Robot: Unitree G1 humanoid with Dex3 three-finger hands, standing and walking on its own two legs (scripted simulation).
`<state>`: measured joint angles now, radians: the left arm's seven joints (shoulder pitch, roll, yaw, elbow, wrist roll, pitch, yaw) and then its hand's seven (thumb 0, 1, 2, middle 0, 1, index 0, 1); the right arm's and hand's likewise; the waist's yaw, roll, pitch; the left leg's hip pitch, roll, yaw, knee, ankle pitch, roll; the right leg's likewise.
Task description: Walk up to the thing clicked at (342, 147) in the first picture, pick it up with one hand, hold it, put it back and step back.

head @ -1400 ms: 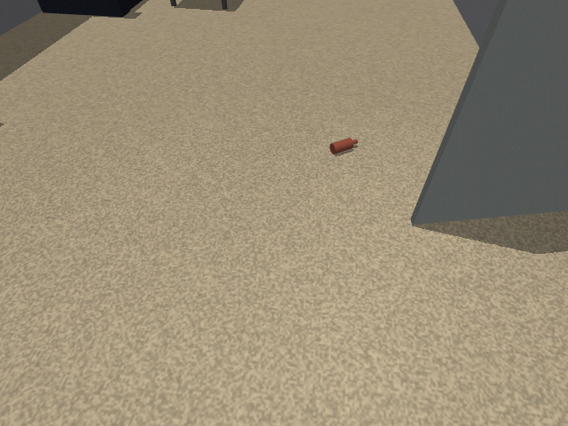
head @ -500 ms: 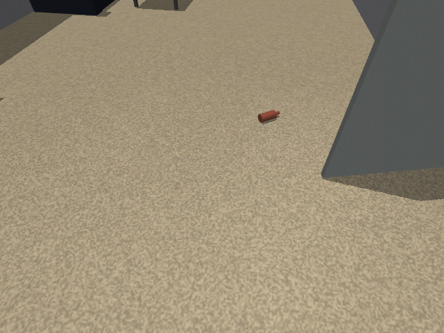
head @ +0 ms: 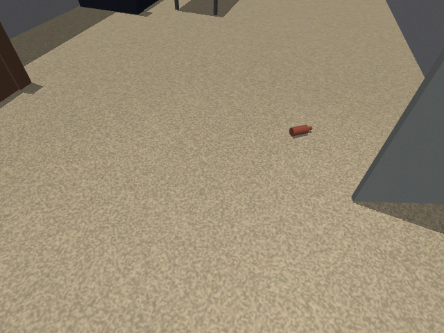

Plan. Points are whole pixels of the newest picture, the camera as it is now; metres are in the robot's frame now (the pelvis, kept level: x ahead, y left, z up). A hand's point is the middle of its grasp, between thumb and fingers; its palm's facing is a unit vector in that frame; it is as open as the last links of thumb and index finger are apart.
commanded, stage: walk up
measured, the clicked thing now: (301, 129) +1.61 -0.55 -0.74
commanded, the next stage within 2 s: none
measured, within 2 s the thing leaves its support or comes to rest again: neither
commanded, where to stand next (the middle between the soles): +1.40 +0.11 m, yaw +6 degrees
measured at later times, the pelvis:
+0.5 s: pelvis +0.24 +0.04 -0.01, yaw +3 degrees
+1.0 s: pelvis +0.51 +0.06 -0.02, yaw +7 degrees
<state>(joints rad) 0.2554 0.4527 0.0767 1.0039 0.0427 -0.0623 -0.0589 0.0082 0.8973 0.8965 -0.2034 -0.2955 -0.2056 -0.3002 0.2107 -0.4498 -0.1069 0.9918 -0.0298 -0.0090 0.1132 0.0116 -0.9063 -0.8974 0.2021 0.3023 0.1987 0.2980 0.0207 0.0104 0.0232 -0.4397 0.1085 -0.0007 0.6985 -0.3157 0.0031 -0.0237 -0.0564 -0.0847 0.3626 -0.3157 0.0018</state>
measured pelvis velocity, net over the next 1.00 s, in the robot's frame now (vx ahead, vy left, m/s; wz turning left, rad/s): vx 0.51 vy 0.06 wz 0.12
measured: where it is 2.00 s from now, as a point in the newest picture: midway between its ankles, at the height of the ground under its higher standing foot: (212, 204)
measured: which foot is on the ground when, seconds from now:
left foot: up 0.00-0.04, down 0.06-0.56, up 0.58-0.92, down 0.94-1.00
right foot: down 0.00-0.08, up 0.10-0.52, down 0.54-0.98, up 1.00-1.00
